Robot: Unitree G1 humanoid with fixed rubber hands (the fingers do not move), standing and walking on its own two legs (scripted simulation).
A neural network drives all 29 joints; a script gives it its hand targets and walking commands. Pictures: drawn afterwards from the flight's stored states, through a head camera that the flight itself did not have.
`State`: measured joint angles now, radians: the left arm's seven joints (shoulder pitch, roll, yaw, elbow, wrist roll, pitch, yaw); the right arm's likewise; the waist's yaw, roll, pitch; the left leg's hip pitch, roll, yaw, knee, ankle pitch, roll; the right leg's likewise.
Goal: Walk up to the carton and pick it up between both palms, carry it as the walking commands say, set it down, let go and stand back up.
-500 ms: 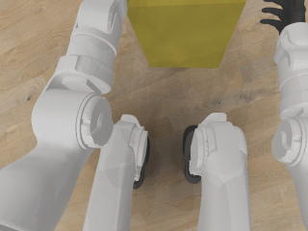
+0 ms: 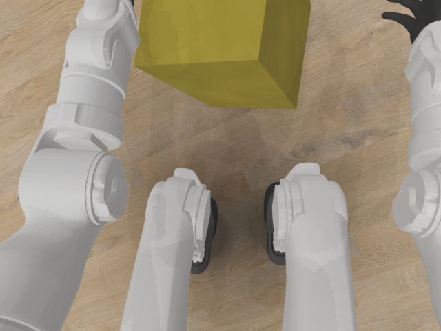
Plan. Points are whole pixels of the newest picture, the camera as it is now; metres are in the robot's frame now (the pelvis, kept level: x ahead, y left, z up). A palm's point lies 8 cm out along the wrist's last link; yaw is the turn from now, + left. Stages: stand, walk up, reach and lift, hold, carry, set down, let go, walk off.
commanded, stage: set down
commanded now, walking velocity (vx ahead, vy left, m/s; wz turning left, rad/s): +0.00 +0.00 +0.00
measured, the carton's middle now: (234, 31) +0.56 -0.03 -0.23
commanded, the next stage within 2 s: let go in 1.02 s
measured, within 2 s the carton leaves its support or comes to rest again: rests again in 0.20 s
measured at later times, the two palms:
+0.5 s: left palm out of the picture +0.55 +0.09 +0.02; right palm out of the picture +0.49 -0.31 -0.01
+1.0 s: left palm out of the picture +0.56 +0.09 +0.14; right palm out of the picture +0.51 -0.32 +0.14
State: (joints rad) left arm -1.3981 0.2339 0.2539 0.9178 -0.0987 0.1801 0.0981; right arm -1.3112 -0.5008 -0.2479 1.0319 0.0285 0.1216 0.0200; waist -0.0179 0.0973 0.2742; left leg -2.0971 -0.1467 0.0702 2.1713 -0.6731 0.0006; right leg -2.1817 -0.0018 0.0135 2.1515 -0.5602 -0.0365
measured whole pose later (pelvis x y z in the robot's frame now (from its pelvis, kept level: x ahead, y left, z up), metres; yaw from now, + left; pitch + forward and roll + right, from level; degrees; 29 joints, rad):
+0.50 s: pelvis -0.03 +0.00 +0.11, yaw -4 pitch +26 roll +3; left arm -1.44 0.28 0.25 0.71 -0.13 0.41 0.19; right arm -1.38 -0.56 -0.18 0.77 0.16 0.36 0.00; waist -0.03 0.07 0.52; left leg -1.70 -0.11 0.02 1.80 -0.56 0.00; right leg -1.78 0.05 0.01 1.76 -0.43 -0.03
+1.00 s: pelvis -0.02 +0.00 +0.24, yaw -5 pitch +25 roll +1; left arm -1.39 0.27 0.25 0.70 -0.13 0.40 0.19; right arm -1.38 -0.57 -0.18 0.77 0.16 0.35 0.05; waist -0.03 0.06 0.50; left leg -1.35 -0.09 -0.03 1.31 -0.40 0.00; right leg -1.40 0.05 0.01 1.25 -0.29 -0.03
